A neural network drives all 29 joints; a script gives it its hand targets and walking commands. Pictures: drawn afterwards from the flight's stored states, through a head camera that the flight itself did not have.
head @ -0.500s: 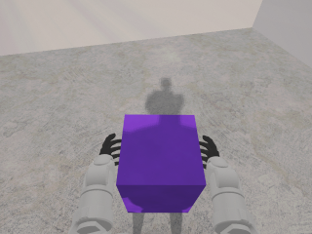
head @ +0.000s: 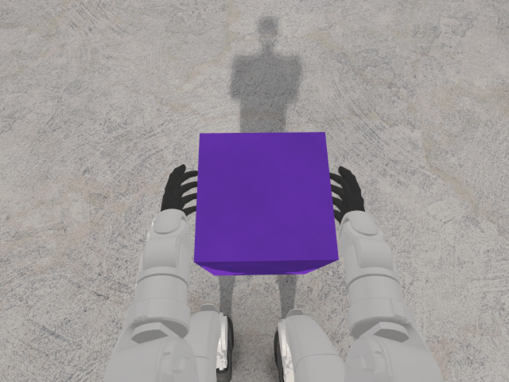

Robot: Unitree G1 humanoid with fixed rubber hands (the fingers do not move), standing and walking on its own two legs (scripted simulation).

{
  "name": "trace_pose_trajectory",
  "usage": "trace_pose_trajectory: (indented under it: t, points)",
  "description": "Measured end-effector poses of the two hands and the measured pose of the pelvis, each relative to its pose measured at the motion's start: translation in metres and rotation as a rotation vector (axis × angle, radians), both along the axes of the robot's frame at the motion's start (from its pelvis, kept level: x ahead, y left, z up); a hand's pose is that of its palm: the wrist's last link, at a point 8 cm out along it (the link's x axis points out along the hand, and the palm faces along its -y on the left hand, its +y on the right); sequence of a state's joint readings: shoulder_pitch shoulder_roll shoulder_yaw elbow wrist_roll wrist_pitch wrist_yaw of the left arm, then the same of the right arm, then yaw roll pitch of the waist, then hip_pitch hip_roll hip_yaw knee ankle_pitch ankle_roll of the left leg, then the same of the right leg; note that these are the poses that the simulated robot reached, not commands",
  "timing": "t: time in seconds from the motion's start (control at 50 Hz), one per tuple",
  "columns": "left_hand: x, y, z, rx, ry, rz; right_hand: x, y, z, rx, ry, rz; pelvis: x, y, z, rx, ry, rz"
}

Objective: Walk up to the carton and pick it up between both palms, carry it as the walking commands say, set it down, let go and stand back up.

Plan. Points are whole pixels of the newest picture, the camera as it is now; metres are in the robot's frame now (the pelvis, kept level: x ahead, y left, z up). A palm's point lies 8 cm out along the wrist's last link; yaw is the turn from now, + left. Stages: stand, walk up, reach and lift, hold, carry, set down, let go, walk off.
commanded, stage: set down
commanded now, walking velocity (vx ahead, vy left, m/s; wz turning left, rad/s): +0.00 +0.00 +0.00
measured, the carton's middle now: (261, 215) +0.38 -0.01 -0.11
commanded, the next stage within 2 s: none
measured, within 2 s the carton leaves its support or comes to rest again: neither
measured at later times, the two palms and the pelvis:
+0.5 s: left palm (188, 216) +0.38 +0.13 -0.13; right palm (336, 215) +0.38 -0.16 -0.13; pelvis +0.01 -0.02 -0.07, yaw -1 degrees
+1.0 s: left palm (193, 216) +0.42 +0.13 -0.22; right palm (321, 215) +0.41 -0.16 -0.22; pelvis -0.01 +0.00 -0.14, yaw -3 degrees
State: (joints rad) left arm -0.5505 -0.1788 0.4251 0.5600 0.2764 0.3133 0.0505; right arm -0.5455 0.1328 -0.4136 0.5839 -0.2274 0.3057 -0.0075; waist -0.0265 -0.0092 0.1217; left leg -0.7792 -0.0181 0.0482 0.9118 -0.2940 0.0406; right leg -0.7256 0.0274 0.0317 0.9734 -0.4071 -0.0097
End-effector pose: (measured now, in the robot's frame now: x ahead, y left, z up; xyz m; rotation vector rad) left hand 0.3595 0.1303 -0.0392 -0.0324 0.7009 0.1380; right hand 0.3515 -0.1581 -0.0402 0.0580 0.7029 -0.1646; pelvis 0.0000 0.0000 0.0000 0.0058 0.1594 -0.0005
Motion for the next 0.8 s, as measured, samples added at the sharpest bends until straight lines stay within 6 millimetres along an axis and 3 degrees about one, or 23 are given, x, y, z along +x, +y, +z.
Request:
trace_pose_trajectory:
  t: [0.26,0.48,0.8]
  points:
    - [0.010,-0.005,-0.053,-0.015,-0.004,0.014,0.016,-0.005,-0.046,-0.012,-0.003,0.010,0.012,-0.014,-0.027,0.002,0.197,-0.001]
    - [0.024,-0.005,-0.089,-0.002,-0.011,0.008,0.028,-0.005,-0.086,-0.002,-0.008,-0.002,0.007,-0.019,-0.064,-0.003,0.270,-0.021]
    - [0.044,0.000,-0.144,-0.002,-0.007,0.019,0.048,0.001,-0.145,0.002,-0.004,0.003,-0.006,-0.011,-0.111,-0.003,0.367,-0.033]
